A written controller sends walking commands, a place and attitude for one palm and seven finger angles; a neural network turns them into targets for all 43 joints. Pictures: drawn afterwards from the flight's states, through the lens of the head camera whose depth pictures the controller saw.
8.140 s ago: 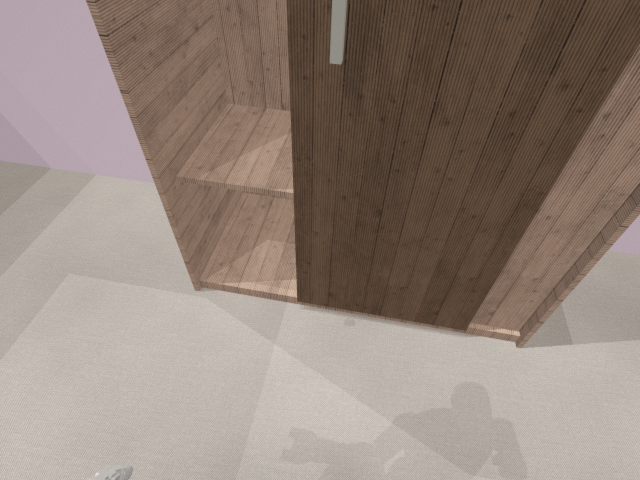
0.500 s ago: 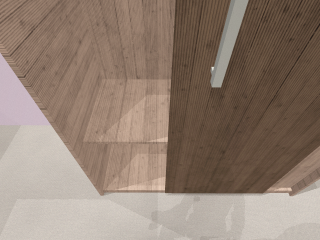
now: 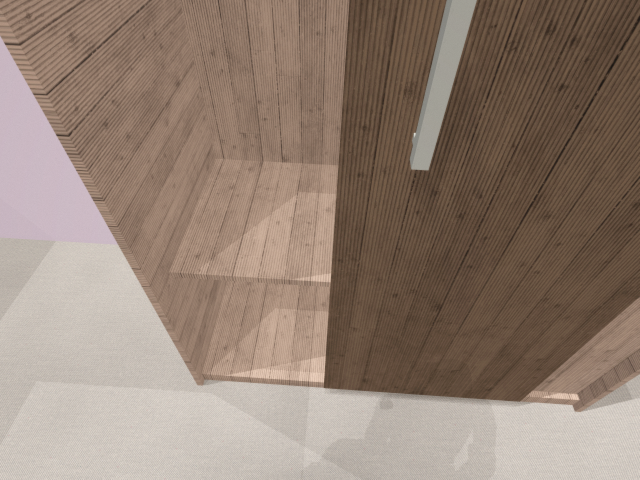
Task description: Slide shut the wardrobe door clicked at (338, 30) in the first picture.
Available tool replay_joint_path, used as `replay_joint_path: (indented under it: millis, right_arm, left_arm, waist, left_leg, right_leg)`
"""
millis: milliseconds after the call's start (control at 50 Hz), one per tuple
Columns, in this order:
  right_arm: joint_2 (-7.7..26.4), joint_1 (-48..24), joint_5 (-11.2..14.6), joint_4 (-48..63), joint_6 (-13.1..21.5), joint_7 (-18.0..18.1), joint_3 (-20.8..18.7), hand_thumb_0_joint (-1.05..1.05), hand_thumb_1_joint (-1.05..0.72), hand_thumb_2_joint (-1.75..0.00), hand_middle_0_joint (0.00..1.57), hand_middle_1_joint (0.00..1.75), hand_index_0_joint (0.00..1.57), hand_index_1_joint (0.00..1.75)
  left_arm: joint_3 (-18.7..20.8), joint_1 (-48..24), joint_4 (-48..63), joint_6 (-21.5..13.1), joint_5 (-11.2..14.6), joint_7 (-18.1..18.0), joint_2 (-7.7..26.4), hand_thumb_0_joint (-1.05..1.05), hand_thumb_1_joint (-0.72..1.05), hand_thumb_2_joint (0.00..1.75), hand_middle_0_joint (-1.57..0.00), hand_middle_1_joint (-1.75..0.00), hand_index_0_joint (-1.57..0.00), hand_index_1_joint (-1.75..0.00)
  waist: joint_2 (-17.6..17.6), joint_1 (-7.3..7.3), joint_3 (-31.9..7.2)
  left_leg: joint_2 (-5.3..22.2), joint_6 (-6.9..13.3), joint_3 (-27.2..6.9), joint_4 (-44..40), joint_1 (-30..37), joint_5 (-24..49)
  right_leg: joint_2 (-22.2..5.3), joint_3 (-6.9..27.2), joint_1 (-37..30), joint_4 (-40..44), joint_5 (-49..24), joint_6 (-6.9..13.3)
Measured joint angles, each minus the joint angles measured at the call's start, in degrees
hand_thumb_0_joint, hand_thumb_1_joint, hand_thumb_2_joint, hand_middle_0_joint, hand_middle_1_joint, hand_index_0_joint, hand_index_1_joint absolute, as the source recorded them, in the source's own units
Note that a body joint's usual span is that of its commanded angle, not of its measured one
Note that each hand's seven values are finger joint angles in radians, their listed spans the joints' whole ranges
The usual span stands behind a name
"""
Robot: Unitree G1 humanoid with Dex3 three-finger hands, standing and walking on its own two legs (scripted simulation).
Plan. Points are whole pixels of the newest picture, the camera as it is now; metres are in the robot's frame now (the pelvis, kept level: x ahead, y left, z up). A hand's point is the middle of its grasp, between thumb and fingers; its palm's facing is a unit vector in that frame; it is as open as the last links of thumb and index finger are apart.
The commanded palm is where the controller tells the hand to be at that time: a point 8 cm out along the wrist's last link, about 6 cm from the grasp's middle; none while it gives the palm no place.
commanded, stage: come to a stop and stand still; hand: right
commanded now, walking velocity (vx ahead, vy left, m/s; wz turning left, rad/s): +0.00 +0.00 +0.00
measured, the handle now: (435, 82) +0.48 -0.09 +0.27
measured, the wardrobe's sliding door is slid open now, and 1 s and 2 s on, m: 0.38 0.38 0.38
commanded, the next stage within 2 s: look again from close up in 0.72 s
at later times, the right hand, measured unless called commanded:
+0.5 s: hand out of the picture -0.03 -0.18 -0.18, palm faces +0.03 +0.99 -0.11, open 7.4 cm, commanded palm none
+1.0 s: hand out of the picture +0.00 -0.20 -0.18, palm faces +0.01 +0.99 -0.15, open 7.4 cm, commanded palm none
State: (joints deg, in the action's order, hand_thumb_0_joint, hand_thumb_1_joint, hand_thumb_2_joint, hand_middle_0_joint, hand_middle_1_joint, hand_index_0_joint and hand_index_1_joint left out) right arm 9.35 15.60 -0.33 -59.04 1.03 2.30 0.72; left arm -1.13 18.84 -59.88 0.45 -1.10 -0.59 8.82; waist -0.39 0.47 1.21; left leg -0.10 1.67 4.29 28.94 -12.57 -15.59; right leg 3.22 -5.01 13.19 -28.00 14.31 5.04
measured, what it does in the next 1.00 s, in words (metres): stands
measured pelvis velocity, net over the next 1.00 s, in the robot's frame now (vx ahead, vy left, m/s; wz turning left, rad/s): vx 0.02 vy -0.04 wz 0.03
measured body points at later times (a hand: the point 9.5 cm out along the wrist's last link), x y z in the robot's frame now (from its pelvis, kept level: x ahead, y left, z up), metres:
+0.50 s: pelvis +0.01 -0.04 +0.00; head +0.02 -0.05 +0.45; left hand +0.01 +0.19 -0.15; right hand -0.03 -0.23 -0.17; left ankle +0.00 +0.10 -0.74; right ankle +0.01 -0.06 -0.74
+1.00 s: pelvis +0.02 -0.04 +0.00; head +0.01 -0.05 +0.45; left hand -0.01 +0.17 -0.15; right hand +0.00 -0.25 -0.16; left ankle +0.00 +0.10 -0.74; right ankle +0.01 -0.06 -0.74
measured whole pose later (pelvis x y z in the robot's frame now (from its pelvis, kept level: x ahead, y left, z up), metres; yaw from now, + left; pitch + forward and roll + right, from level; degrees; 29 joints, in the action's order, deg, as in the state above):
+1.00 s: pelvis +0.02 -0.04 +0.00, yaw +1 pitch -2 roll +0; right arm 7.3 19.0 -0.4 -63.9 0.4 2.9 1.0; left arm -1.3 18.3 -66.5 -1.3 -0.1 -1.7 6.9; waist 1.0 -0.2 0.7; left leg 2.6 -1.8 1.6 25.2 -9.1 -14.6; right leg 6.4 -7.1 7.5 -20.4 12.3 7.9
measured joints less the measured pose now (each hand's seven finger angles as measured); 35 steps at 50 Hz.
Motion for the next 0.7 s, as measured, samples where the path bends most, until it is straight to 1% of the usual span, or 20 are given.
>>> replay_joint_path:
  millis: [180, 400, 540, 700]
  right_arm:
    - [-0.4, 1.2, -0.1, -1.7, -0.3, -0.1, 0.1, 0.01, -0.92, -0.90, 0.20, 0.30, 0.20, 0.30]
    - [-2.5, 4.2, -0.2, -4.8, -0.5, -0.1, 0.8, 0.01, -0.91, -0.90, 0.20, 0.30, 0.20, 0.30]
    - [-3.1, 5.0, -0.1, -6.1, -0.6, 0.1, 0.8, 0.01, -0.91, -0.90, 0.20, 0.30, 0.20, 0.30]
    - [-2.5, 4.5, 0.0, -6.1, -0.7, 0.5, 0.5, 0.01, -0.91, -0.90, 0.20, 0.30, 0.20, 0.30]
  left_arm:
    - [-0.4, 0.8, -2.6, -0.9, 0.4, -0.3, -1.0, 0.00, 0.91, 0.90, -0.20, -0.29, -0.20, -0.30]
    - [-0.2, -1.6, -3.9, -1.6, 0.7, -0.8, -1.0, 0.01, 0.91, 0.90, -0.20, -0.29, -0.20, -0.30]
    - [-0.1, -2.6, -4.5, -2.0, 1.0, -1.3, -0.6, 0.01, 0.92, 0.90, -0.20, -0.29, -0.20, -0.30]
    - [-0.1, -2.4, -5.2, -2.0, 1.0, -1.5, -0.9, 0.01, 0.92, 0.90, -0.20, -0.29, -0.20, -0.30]
  waist:
    - [0.8, -0.13, -0.1]
    - [1.8, -1.04, 0.0]
    - [2.0, -1.35, 0.3]
    - [1.9, -1.27, 0.1]
  left_leg:
    - [1.2, -1.4, -0.8, -1.4, 0.8, 0.9]
    - [2.1, -2.6, -1.4, -3.0, 1.9, 1.2]
    - [2.7, -3.3, -1.9, -3.2, 2.7, 0.9]
    - [3.0, -3.5, -2.4, -3.0, 3.3, 0.6]
  right_leg:
    - [1.3, -0.7, -1.5, 2.8, -1.3, 1.4]
    - [2.5, -1.1, -3.1, 5.3, -1.9, 2.5]
    - [3.1, -1.4, -4.4, 6.4, -1.9, 3.0]
    - [3.5, -1.8, -5.4, 6.9, -1.7, 3.1]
